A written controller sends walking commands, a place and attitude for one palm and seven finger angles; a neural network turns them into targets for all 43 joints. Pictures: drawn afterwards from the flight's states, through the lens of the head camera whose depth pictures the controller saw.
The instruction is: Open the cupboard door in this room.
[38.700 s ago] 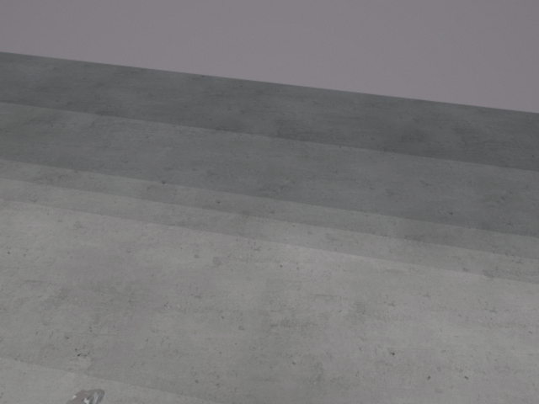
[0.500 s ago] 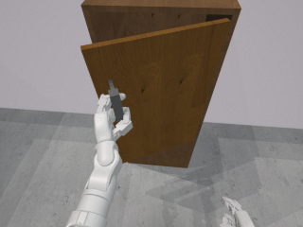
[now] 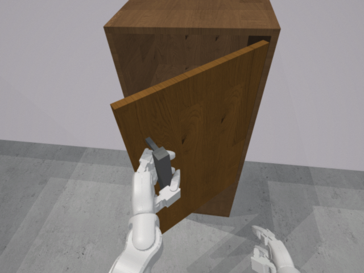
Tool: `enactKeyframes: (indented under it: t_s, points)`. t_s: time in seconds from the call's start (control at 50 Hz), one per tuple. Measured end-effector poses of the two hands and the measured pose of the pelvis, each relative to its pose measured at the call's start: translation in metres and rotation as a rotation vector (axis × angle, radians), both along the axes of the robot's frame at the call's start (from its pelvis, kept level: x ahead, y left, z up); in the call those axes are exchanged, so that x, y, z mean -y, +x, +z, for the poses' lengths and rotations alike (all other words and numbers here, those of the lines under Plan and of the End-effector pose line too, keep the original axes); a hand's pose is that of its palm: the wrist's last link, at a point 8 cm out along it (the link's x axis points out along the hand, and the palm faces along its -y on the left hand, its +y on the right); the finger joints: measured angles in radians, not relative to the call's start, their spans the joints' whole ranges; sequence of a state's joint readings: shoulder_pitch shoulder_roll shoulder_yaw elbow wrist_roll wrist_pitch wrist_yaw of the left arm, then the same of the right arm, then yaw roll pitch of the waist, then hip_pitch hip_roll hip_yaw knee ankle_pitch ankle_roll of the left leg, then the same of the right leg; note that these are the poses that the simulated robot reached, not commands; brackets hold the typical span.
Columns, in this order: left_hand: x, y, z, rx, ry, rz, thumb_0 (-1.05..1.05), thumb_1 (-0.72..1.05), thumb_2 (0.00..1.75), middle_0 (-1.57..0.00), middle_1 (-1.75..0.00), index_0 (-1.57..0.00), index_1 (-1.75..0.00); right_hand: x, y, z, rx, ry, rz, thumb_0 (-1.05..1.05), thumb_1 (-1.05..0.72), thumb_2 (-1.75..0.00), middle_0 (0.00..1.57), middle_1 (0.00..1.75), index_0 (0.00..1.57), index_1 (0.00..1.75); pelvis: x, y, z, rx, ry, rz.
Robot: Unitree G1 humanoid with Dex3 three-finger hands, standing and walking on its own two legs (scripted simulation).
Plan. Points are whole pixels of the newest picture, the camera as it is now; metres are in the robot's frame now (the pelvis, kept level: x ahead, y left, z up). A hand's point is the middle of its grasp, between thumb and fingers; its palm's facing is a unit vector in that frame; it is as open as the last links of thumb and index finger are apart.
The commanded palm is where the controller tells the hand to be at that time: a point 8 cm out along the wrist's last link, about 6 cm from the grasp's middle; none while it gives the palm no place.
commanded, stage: open thumb and fingers to let go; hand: left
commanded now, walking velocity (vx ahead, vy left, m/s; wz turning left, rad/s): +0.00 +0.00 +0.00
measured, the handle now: (159, 168) +0.32 +0.06 +0.08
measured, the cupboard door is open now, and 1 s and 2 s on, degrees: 43 40 45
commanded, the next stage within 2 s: slide the hand sideways off the handle in 0.90 s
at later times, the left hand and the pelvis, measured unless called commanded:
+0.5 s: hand (166, 181) +0.28 +0.04 +0.09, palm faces +0.24 -0.97 -0.06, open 10.8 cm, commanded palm +0.24 +0.07 +0.08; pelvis -0.03 +0.01 +0.00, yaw +1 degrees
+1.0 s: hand (168, 178) +0.29 +0.04 +0.09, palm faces +0.21 -0.98 -0.06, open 14.6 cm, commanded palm +0.24 +0.07 +0.08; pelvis -0.04 +0.02 +0.00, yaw +1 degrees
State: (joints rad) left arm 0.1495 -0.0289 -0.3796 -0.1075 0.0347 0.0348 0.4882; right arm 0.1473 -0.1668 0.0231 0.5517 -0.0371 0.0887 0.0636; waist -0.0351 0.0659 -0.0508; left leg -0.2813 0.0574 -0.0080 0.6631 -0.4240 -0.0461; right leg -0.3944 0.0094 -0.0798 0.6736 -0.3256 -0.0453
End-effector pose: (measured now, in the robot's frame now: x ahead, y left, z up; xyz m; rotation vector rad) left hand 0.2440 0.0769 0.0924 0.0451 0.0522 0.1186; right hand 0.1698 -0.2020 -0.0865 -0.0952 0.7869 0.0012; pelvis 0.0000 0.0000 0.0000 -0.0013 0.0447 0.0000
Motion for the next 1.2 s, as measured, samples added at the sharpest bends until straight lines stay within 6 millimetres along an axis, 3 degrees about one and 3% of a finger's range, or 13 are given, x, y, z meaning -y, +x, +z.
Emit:
enactKeyframes:
  t_s: [0.2,0.3,0.6,0.8,1.02,1.2]
  points:
    - [-0.006,0.012,-0.001,0.017,0.015,0.130,0.01,0.60,0.75,-0.35,-1.29,-0.36,-1.32,0.008,-0.004,-0.006,-0.021,-0.063,0.030,0.01,-0.91,-0.90,0.20,0.30,0.20,0.30,0.004,-0.011,-0.002,0.004,0.006,0.022]
    - [-0.012,0.011,0.000,0.031,0.008,0.150,0.02,0.50,0.72,-0.36,-1.29,-0.37,-1.31,0.008,-0.010,-0.004,-0.016,-0.073,0.030,0.01,-0.91,-0.90,0.20,0.30,0.20,0.30,0.003,-0.017,-0.001,-0.001,0.009,0.023]
    - [-0.010,0.006,-0.001,0.056,0.022,0.110,0.00,-0.27,0.40,-0.30,-1.20,-0.29,-1.19,-0.007,-0.035,-0.009,-0.019,-0.054,0.022,0.01,-0.91,-0.90,0.20,0.30,0.20,0.30,-0.010,-0.031,-0.003,0.009,0.008,0.015]
    - [-0.004,0.016,-0.001,0.043,0.025,0.105,-0.01,-0.47,0.31,-0.26,-0.90,-0.25,-0.90,-0.017,-0.041,-0.011,-0.039,-0.054,0.032,0.01,-0.91,-0.90,0.20,0.30,0.20,0.30,-0.016,-0.036,-0.004,0.001,0.009,0.009]
    - [-0.008,0.014,0.000,0.037,0.019,0.095,-0.02,-0.49,0.30,-0.41,-0.64,-0.37,-0.70,-0.019,-0.036,-0.011,-0.039,-0.056,0.047,0.01,-0.91,-0.90,0.20,0.30,0.20,0.30,-0.017,-0.036,-0.004,-0.003,0.006,0.013]
    - [-0.021,0.004,-0.004,0.087,0.039,-0.358,-0.02,-0.49,0.30,-0.27,-0.42,-0.17,-0.45,-0.013,-0.042,-0.007,0.022,-0.076,0.032,0.01,-0.91,-0.90,0.20,0.30,0.20,0.30,-0.021,-0.037,-0.008,0.010,0.010,0.029]
